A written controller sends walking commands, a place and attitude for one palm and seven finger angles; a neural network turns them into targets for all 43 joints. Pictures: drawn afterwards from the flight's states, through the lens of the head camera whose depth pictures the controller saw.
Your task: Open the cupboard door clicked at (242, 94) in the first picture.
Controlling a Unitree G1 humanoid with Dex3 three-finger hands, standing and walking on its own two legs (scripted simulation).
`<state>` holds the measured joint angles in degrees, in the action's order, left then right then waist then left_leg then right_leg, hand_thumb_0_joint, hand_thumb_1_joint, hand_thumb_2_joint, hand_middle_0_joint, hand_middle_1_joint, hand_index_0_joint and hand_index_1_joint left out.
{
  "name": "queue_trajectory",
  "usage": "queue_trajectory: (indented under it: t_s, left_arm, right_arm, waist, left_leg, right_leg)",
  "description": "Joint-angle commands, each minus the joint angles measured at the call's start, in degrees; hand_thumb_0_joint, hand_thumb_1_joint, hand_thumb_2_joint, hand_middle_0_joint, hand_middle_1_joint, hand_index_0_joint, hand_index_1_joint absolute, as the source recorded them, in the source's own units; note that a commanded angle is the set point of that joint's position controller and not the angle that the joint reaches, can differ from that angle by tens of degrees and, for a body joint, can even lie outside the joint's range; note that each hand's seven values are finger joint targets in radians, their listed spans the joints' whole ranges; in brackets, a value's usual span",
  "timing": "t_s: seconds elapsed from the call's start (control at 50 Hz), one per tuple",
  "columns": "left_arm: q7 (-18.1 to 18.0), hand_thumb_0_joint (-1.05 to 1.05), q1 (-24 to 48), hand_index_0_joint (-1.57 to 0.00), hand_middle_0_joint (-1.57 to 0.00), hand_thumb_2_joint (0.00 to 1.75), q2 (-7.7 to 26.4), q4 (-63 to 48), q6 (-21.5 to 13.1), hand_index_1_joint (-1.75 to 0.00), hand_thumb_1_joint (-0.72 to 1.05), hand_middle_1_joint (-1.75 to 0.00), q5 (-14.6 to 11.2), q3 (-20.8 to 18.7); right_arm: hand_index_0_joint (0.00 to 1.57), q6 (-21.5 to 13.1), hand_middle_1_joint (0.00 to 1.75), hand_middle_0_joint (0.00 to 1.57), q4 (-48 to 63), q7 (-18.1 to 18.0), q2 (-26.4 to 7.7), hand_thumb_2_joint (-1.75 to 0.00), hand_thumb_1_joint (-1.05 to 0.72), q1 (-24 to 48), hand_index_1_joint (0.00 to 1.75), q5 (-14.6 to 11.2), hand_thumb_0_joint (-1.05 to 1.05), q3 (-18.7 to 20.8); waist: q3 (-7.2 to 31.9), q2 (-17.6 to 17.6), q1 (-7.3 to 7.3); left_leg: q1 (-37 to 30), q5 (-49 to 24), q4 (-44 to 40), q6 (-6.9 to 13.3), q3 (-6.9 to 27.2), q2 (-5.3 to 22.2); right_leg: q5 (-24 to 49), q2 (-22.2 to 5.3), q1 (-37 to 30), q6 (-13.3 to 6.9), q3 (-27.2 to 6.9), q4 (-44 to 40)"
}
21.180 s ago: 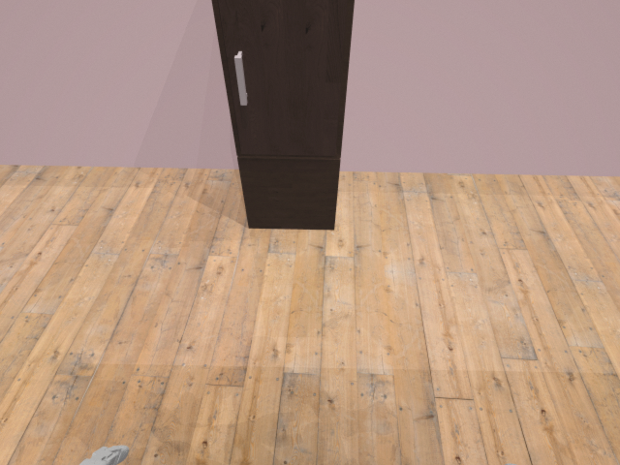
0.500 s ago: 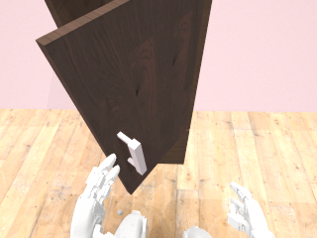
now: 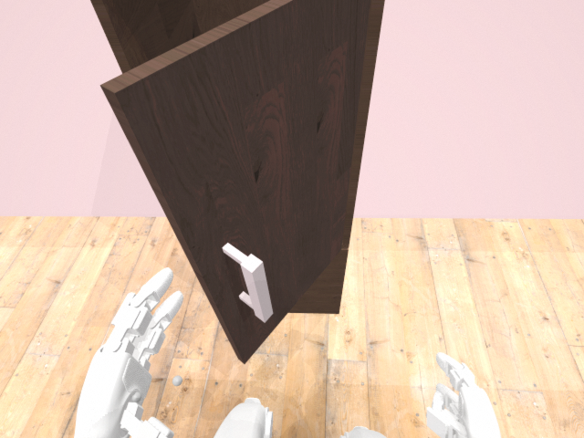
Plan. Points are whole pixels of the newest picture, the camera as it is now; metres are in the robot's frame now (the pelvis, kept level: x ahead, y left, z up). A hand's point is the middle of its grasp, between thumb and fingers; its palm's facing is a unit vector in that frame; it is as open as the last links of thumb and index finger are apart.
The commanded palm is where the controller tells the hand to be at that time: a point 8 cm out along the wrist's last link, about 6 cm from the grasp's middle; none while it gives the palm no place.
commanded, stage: draw the hand back to the body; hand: left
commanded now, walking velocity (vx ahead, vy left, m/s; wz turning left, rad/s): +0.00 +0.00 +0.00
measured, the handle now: (248, 284) +0.31 +0.09 +0.05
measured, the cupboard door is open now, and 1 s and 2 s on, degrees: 54 54 54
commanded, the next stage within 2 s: step back with the hand held close in 1.36 s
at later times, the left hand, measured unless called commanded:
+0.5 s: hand (63, 353) +0.18 +0.22 +0.15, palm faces +0.17 -0.93 -0.33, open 14.7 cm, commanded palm +0.15 +0.28 +0.19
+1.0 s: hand out of the picture +0.23 +0.30 +0.26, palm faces +0.44 -0.79 -0.44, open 8.9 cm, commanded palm +0.18 +0.34 +0.27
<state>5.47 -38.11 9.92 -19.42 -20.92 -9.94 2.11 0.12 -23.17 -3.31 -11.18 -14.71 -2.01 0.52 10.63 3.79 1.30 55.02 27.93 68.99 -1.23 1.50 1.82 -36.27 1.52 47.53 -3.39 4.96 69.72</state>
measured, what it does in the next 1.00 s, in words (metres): rises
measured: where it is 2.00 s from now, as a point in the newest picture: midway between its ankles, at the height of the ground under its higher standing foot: outside the picture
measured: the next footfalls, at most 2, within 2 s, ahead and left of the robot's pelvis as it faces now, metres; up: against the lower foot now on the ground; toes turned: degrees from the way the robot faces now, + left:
none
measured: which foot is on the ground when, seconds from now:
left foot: down 0.00-1.00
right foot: down 0.00-1.00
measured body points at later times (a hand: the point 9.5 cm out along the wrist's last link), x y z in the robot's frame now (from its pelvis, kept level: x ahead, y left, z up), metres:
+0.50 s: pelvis +0.02 +0.04 +0.06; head +0.01 +0.02 +0.51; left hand +0.17 +0.27 +0.17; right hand +0.22 -0.18 +0.00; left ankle +0.06 +0.13 -0.64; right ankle -0.01 -0.08 -0.64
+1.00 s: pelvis +0.04 +0.04 +0.10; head +0.02 +0.02 +0.55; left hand +0.20 +0.34 +0.29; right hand +0.23 -0.18 +0.02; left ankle +0.06 +0.13 -0.64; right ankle -0.01 -0.08 -0.64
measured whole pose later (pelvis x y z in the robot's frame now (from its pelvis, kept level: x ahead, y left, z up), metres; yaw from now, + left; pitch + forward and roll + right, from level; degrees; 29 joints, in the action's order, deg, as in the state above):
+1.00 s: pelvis +0.04 +0.04 +0.10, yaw -1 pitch -2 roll +0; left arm -7.9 -28.8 22.1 -25.7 -2.5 -3.8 -19.3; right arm -5.5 -32.9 -5.1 -13.4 -12.7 -1.1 -3.3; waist 1.5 3.5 3.7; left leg 13.0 14.9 29.9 1.9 -2.1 -0.8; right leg -19.5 -0.4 5.5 0.2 1.3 27.0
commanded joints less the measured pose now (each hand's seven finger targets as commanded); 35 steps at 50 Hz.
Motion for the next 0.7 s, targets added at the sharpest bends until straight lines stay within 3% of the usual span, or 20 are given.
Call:
queue_trajectory:
  t_s: [0.0,0.06,0.14,0.2,0.26,0.28,0.3,0.34,0.38,0.4,0.42,0.48,0.58,0.66,0.68]
  left_arm:
    - [0.18,0.00,-3.37,-0.15,-0.15,0.30,2.44,-9.56,-0.75,-0.30,-0.50,-0.30,-2.05,-3.14]
    - [1.71,0.00,-2.41,-0.15,-0.15,0.30,5.00,-10.59,-0.69,-0.30,-0.50,-0.30,-2.76,-5.07]
    - [2.74,0.00,-3.14,-0.15,-0.15,0.30,8.04,-14.18,-1.86,-0.30,-0.50,-0.30,-4.12,-8.72]
    - [3.05,0.00,-2.12,-0.15,-0.15,0.33,8.81,-17.11,-2.16,-0.30,-0.43,-0.30,-5.44,-10.14]
    - [3.74,0.00,-2.48,-0.16,-0.16,0.37,8.51,-16.61,-0.99,-0.30,-0.32,-0.30,-6.66,-11.00]
    - [-3.01,0.00,-4.82,-0.16,-0.16,0.39,18.12,-19.40,4.60,-0.30,-0.29,-0.30,2.81,-12.70]
    - [-6.15,0.00,-5.17,-0.16,-0.16,0.40,14.07,-20.70,7.84,-0.30,-0.26,-0.30,3.71,-11.03]
    - [-8.59,0.00,-6.73,-0.16,-0.16,0.43,10.43,-19.47,11.63,-0.30,-0.18,-0.30,5.17,-8.36]
    - [-10.30,0.00,-5.57,-0.16,-0.16,0.47,11.80,-19.09,14.19,-0.30,-0.12,-0.30,6.12,-9.57]
    - [-11.14,0.00,-4.39,-0.16,-0.16,0.48,12.56,-18.35,14.85,-0.30,-0.08,-0.30,6.48,-10.45]
    - [-11.66,0.00,-3.15,-0.17,-0.17,0.50,12.82,-19.03,15.18,-0.30,-0.05,-0.30,6.62,-10.66]
    - [-13.27,0.00,-0.14,-0.17,-0.17,0.54,15.14,-20.35,15.91,-0.30,0.06,-0.30,7.21,-13.23]
    - [-14.66,0.00,4.45,-0.18,-0.18,0.62,16.16,-22.64,16.13,-0.30,0.23,-0.30,7.77,-15.00]
    - [-14.86,0.00,5.61,-0.18,-0.18,0.68,16.64,-21.64,16.07,-0.30,0.37,-0.30,7.67,-17.11]
    - [-14.86,0.00,5.91,-0.18,-0.18,0.69,17.11,-20.85,16.07,-0.30,0.41,-0.30,7.49,-18.20]
  right_arm:
    - [0.20,-3.50,0.30,0.20,10.80,-1.15,-5.85,-0.90,-0.90,5.59,0.30,-0.28,0.00,1.75]
    - [0.20,-4.18,0.30,0.20,10.45,-1.44,-6.53,-0.90,-0.90,4.77,0.30,-0.11,0.00,1.47]
    - [0.20,-4.98,0.30,0.20,10.34,-1.58,-6.29,-0.90,-0.90,4.67,0.30,-0.30,0.00,1.46]
    - [0.20,-5.61,0.30,0.20,10.17,-1.52,-6.41,-0.90,-0.90,4.72,0.30,-0.64,0.00,1.33]
    - [0.20,-6.23,0.30,0.20,9.60,-1.44,-6.44,-0.90,-0.90,4.88,0.30,-1.00,0.00,1.01]
    - [0.20,-4.76,0.30,0.20,10.52,-3.49,-7.14,-0.90,-0.90,4.63,0.30,-0.38,0.00,1.27]
    - [0.20,-4.52,0.30,0.20,10.94,-4.13,-6.17,-0.90,-0.90,4.51,0.30,-0.17,0.00,0.63]
    - [0.20,-3.94,0.30,0.20,10.11,-4.38,-5.80,-0.90,-0.90,3.90,0.30,-0.07,0.00,0.18]
    - [0.20,-3.07,0.30,0.20,9.68,-4.61,-6.25,-0.90,-0.90,4.52,0.30,0.08,0.00,-0.10]
    - [0.20,-3.04,0.30,0.20,9.41,-4.77,-6.34,-0.90,-0.90,4.90,0.30,0.20,0.00,-0.32]
    - [0.20,-3.16,0.30,0.20,9.33,-4.87,-6.54,-0.90,-0.90,5.38,0.30,0.24,0.00,-0.54]
    - [0.20,-3.96,0.30,0.20,8.60,-5.19,-6.72,-0.90,-0.90,5.65,0.30,0.45,0.00,-1.15]
    - [0.20,-6.20,0.30,0.20,6.36,-4.65,-7.13,-0.90,-0.90,6.10,0.30,0.58,0.00,-2.17]
    - [0.20,-7.64,0.30,0.20,4.51,-3.85,-7.48,-0.90,-0.90,6.79,0.30,0.71,0.00,-2.18]
    - [0.20,-7.82,0.30,0.20,4.03,-3.72,-7.53,-0.90,-0.90,6.96,0.30,0.80,0.00,-2.08]
  waist:
    - [2.39,-7.65,-1.62]
    - [1.79,-6.41,-1.70]
    - [3.36,-2.03,-0.25]
    - [4.22,-0.18,0.00]
    - [2.68,0.86,-0.18]
    - [4.69,1.04,2.90]
    - [2.56,1.53,1.48]
    - [0.19,1.78,0.81]
    - [-1.65,-0.60,0.59]
    - [-2.36,-4.17,0.49]
    - [-2.64,-4.49,0.27]
    - [-2.10,-3.78,0.63]
    - [-3.32,3.25,0.89]
    - [-4.93,2.21,1.26]
    - [-5.45,0.45,1.35]
  left_leg:
    - [-10.89,-5.43,-10.33,3.06,0.54,-2.28]
    - [-12.72,-5.58,-11.85,3.08,0.66,-2.29]
    - [-16.99,-8.16,-14.56,3.05,0.59,-2.19]
    - [-20.48,-9.74,-16.81,3.11,1.02,-2.00]
    - [-22.36,-10.09,-18.61,2.86,1.38,-1.87]
    - [-25.34,-11.27,-21.81,2.95,0.21,-0.86]
    - [-27.00,-12.16,-22.81,3.18,0.11,-1.10]
    - [-28.00,-13.20,-24.00,3.12,0.29,-0.73]
    - [-29.12,-12.59,-25.69,3.25,0.39,-0.45]
    - [-29.52,-12.68,-26.68,3.40,0.70,-0.45]
    - [-30.61,-12.52,-27.43,3.49,0.46,-0.50]
    - [-34.23,-12.89,-30.17,3.49,0.65,-0.41]
    - [-39.29,-14.85,-35.12,2.70,2.29,-0.09]
    - [-41.95,-17.08,-38.61,2.14,3.10,0.40]
    - [-42.37,-17.35,-39.33,2.11,2.93,0.46]
  right_leg:
    - [12.86,-0.96,-5.52,4.33,-6.55,-21.07]
    - [12.38,-0.92,-6.06,4.05,-5.92,-22.01]
    - [14.31,-0.25,-8.42,3.21,-4.63,-22.16]
    - [15.68,0.61,-9.45,2.78,-2.80,-22.34]
    - [16.63,0.99,-9.99,2.71,-1.73,-23.24]
    - [17.93,-1.05,-11.66,1.72,-5.36,-27.55]
    - [18.02,-1.21,-12.11,1.88,-4.46,-29.01]
    - [19.42,-1.36,-13.26,2.06,-3.10,-28.87]
    - [18.85,-1.21,-14.56,2.37,-2.68,-30.90]
    - [18.88,-1.11,-15.95,2.39,-2.45,-32.24]
    - [18.82,-1.21,-16.88,2.53,-2.51,-33.16]
    - [19.11,-1.35,-19.41,2.45,-2.25,-34.97]
    - [20.17,-1.36,-23.06,2.01,-2.12,-37.11]
    - [21.80,-1.18,-26.32,2.01,-1.97,-39.44]
    - [22.38,-1.11,-27.21,2.07,-1.84,-40.20]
